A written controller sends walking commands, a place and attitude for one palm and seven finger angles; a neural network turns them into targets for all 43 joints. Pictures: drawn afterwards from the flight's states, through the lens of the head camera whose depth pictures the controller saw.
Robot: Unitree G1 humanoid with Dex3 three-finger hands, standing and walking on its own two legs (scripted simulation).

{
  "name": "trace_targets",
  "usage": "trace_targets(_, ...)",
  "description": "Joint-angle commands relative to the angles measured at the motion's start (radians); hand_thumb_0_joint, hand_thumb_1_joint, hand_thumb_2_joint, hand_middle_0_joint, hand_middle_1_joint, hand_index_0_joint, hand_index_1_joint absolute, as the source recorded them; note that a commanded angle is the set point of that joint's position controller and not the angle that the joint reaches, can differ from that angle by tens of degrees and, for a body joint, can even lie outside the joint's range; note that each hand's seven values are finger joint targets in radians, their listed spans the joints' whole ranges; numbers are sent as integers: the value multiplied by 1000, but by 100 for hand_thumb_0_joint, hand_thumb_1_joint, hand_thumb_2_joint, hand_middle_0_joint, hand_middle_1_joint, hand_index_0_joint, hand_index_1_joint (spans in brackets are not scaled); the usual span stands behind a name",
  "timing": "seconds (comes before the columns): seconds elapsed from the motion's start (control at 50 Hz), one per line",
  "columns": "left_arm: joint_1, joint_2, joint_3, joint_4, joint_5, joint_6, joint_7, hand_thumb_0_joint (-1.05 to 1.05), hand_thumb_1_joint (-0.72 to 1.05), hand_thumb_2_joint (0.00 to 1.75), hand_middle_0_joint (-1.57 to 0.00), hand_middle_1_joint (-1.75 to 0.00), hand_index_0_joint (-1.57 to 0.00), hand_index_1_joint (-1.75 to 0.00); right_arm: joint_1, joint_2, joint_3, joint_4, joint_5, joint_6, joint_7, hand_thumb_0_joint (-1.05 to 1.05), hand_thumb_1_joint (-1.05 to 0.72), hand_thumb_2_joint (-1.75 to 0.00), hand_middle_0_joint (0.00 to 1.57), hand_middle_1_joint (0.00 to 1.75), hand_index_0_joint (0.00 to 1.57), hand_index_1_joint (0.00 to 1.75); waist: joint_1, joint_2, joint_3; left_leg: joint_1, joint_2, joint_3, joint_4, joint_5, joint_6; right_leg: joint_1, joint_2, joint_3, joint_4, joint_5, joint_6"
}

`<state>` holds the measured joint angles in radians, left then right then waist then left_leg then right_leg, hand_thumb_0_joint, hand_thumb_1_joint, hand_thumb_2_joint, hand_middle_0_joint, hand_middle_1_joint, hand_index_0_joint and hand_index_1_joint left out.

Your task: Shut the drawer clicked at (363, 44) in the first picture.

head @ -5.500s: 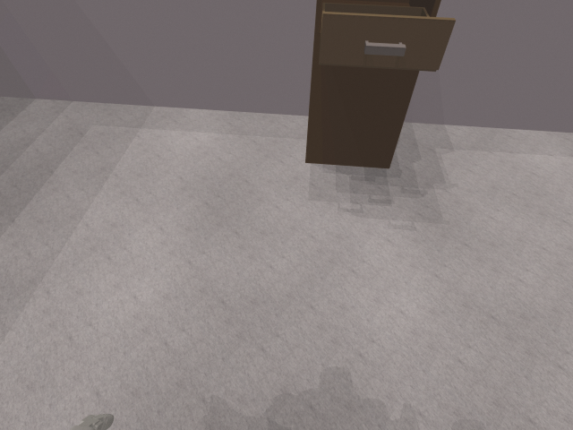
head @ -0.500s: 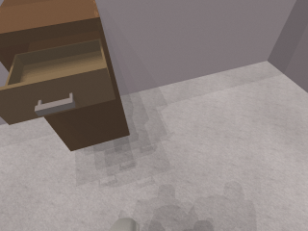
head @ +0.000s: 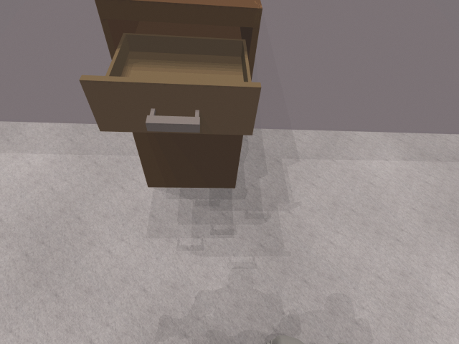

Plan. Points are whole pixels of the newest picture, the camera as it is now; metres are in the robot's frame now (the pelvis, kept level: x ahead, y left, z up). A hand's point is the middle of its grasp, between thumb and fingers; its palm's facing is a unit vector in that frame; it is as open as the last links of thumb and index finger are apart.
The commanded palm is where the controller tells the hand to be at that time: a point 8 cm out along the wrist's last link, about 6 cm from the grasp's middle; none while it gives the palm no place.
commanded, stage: take the last steps up to it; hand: left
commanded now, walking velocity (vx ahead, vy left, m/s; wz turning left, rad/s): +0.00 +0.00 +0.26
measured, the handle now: (174, 118) +0.60 +0.19 +0.00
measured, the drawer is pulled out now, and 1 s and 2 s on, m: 0.29 0.29 0.29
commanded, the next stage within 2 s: come to a stop and stand still in 1.22 s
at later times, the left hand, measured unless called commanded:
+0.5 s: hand out of the picture -0.01 +0.14 -0.16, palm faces +0.16 -0.96 -0.21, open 7.3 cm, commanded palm none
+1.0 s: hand (124, 299) +0.21 +0.23 -0.17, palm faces +0.13 -0.98 -0.17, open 7.4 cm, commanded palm none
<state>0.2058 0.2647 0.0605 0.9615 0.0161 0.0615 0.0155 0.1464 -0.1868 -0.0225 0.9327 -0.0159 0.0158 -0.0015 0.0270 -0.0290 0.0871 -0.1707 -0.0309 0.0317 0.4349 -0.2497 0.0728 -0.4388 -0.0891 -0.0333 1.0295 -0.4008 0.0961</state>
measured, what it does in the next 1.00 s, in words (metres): walks ahead: right foot, then left foot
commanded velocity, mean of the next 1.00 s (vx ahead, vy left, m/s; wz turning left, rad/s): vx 0.27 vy -0.04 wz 0.02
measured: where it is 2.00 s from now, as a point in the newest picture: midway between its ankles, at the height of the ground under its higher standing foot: (220, 319)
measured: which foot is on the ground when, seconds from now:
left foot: down 0.00-0.26, up 0.28-0.68, down 0.70-1.00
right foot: up 0.00-0.22, down 0.24-0.70, up 0.72-1.00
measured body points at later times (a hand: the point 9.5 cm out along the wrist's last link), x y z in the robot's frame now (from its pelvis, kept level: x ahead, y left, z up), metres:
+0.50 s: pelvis +0.04 -0.03 +0.00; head +0.05 -0.04 +0.45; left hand -0.02 +0.19 -0.15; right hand +0.07 -0.27 -0.16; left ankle +0.07 +0.12 -0.68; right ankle -0.01 -0.13 -0.74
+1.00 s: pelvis +0.18 +0.05 +0.00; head +0.17 +0.06 +0.45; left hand +0.20 +0.29 -0.16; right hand +0.21 -0.18 -0.15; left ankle +0.15 +0.13 -0.74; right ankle +0.24 -0.09 -0.67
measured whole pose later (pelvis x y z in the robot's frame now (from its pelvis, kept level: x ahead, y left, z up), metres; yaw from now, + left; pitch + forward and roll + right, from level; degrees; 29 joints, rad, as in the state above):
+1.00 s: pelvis +0.18 +0.05 +0.00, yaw +3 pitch -2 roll +1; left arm 0.23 0.19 0.07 1.04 0.03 0.00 -0.01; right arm 0.30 -0.14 -0.04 1.06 -0.02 -0.07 -0.02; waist 0.02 -0.05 0.02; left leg -0.08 0.00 0.19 0.34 -0.22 0.04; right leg -0.56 -0.12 -0.05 1.04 -0.19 0.03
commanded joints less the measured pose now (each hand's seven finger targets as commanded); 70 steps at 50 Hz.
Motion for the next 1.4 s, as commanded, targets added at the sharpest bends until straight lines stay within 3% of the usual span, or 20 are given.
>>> trace_targets(0.0,-30,52,7,-76,-4,-19,10,0,90,90,-20,-30,-20,-30,84,-194,-59,-24,-2,-8,-18,0,-90,-90,20,30,20,30,-50,141,-100,116,275,-238,-107,549,115,-38,1,19,-68,-20,-5)
trace_targets(0.18,61,5,-10,-25,4,-62,-2,0,90,90,-20,-30,-20,-30,100,-156,-53,31,-6,-17,-16,0,-90,-90,20,30,20,30,-6,112,-86,-90,208,-304,-86,-46,73,313,66,-29,-566,86,-59)
trace_targets(0.2,101,26,-5,-7,9,-74,0,0,90,90,-20,-30,-20,-30,113,-116,-46,37,0,-22,-14,0,-90,-90,20,30,20,30,9,38,-64,-217,150,-260,-3,-157,32,445,16,30,-673,84,-77)
trace_targets(0.24,211,148,19,6,14,-78,7,0,90,90,-20,-30,-20,-30,61,-73,-35,-15,-1,-26,-4,0,-90,-90,20,30,20,30,67,-211,6,-490,0,-45,388,-342,-51,464,-341,475,-906,-261,-244)
trace_targets(0.26,217,129,21,12,5,-93,10,0,90,90,-20,-30,-20,-30,33,-115,-47,-11,-12,-19,3,0,-90,-90,20,30,20,30,62,-230,46,-501,45,-89,498,-272,-47,369,-334,521,-957,-319,-261)
trace_targets(0.36,166,2,-9,33,1,-126,7,0,90,90,-20,-30,-20,-30,118,-58,-51,63,-14,-16,20,0,-90,-90,20,30,20,30,-25,-63,62,-455,105,-37,633,-13,-81,325,-186,147,-887,121,-214)
trace_targets(0.56,303,18,-12,152,11,-131,12,0,90,90,-20,-30,-20,-30,-41,-7,-32,31,-2,-39,34,0,-90,-90,20,30,20,30,18,-135,53,-320,103,76,288,-12,-69,341,-179,60,-804,403,-230)
trace_targets(0.62,276,29,-3,163,5,-122,10,0,90,90,-20,-30,-20,-30,77,-27,-36,71,-6,-58,21,0,-90,-90,20,30,20,30,-48,-109,-4,-69,47,127,111,30,-51,296,-131,14,-650,447,-201)
trace_targets(0.64,273,9,-5,163,1,-119,9,0,90,90,-20,-30,-20,-30,203,-65,-44,113,-9,-69,10,0,-90,-90,20,30,20,30,-98,-34,-74,114,58,104,37,57,-42,248,-96,-18,-465,486,-179)
trace_targets(0.68,310,-79,-22,120,-8,-116,0,0,90,90,-20,-30,-20,-30,421,-258,-84,158,-11,-72,-14,0,-90,-90,20,30,20,30,-141,339,-238,406,482,-443,-121,106,103,-97,69,-75,50,-181,-106)
trace_targets(0.7,244,-51,-15,114,-4,-108,7,0,90,90,-20,-30,-20,-30,400,-238,-83,165,-8,-68,-25,0,-90,-90,20,30,20,30,-154,271,-225,348,496,-461,-181,32,114,-144,46,15,174,-176,-121)
trace_targets(0.74,143,-52,-2,111,3,-105,-9,0,90,90,-20,-30,-20,-30,251,-130,-59,124,-8,-72,-24,0,-90,-90,20,30,20,30,-104,133,-14,85,428,-320,-233,-33,102,-168,-34,35,218,-7,-121)
trace_targets(0.84,218,-102,0,125,17,-70,-21,0,90,90,-20,-30,-20,-30,182,-49,-42,99,-3,-96,-24,0,-90,-90,20,30,20,30,-13,132,13,-51,321,-65,-286,84,64,-98,-50,10,111,163,-82)
trace_targets(1.08,-112,-63,2,-22,7,-68,-30,0,90,90,-20,-30,-20,-30,292,-89,-53,138,-17,-83,-22,0,-90,-90,20,30,20,30,-71,133,81,71,345,-19,-241,285,88,-135,-37,-43,-295,188,-80)
trace_targets(1.18,48,-29,12,34,8,-93,-27,0,90,90,-20,-30,-20,-30,282,-93,-54,159,-15,-66,-21,0,-90,-90,20,30,20,30,0,72,-42,25,278,42,14,342,21,240,53,-113,-527,250,-112)
trace_targets(1.2,176,25,24,79,12,-109,-21,0,90,90,-20,-30,-20,-30,286,-76,-49,161,-5,-70,-15,0,-90,-90,20,30,20,30,57,-4,-130,-74,224,84,206,278,-19,451,-12,-34,-560,316,-140)
trace_targets(1.22,278,133,46,110,13,-120,-8,0,90,90,-20,-30,-20,-30,331,-6,-33,145,7,-74,-8,0,-90,-90,20,30,20,30,68,-247,-250,-301,95,159,489,-131,-69,679,-273,282,-618,517,-237)
trace_targets(1.24,316,165,45,117,-7,-121,-5,0,90,90,-20,-30,-20,-30,297,-34,-28,125,13,-61,-15,0,-90,-90,20,30,20,30,78,-238,-308,-318,62,51,686,-384,-73,633,-351,387,-694,657,-313)
trace_targets(1.3,99,49,15,74,-7,-115,11,0,90,90,-20,-30,-20,-30,216,-15,-38,134,2,-46,-17,0,-90,-90,20,30,20,30,8,-24,-140,-347,145,-31,792,-213,-74,371,-270,219,-732,545,-310)
trace_targets(1.38,0,-32,-17,55,4,-117,23,0,90,90,-20,-30,-20,-30,319,52,-14,188,2,-1,-26,0,-90,-90,20,30,20,30,-72,-44,-106,-146,128,-9,522,-125,-117,146,-189,29,-734,777,-251)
